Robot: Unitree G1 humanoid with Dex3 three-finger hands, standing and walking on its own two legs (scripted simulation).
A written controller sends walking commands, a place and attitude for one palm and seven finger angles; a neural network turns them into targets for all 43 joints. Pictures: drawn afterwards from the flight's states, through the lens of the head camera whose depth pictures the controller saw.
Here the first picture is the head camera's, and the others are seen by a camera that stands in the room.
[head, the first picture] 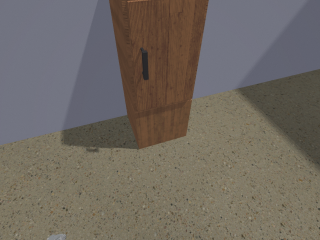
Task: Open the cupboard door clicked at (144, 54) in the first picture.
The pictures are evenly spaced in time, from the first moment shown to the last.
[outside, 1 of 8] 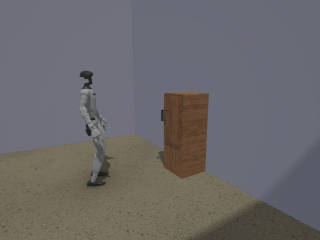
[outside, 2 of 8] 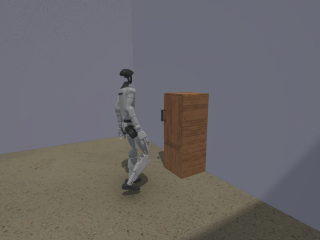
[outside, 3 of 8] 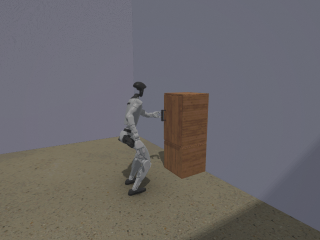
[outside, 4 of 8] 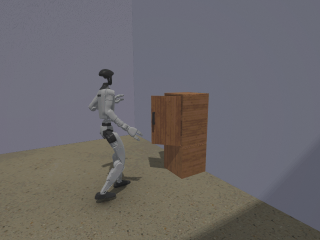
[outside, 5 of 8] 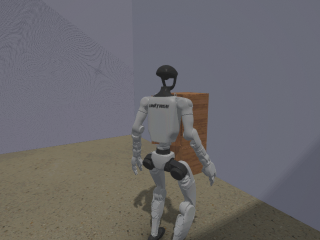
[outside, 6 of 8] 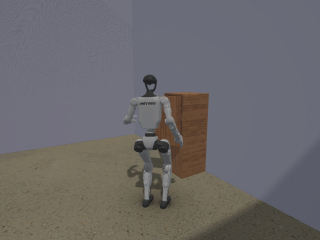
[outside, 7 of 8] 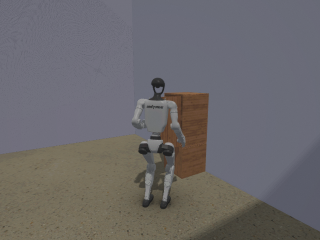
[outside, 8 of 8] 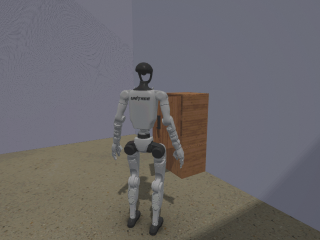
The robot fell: no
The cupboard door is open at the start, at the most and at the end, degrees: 0 88 88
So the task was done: yes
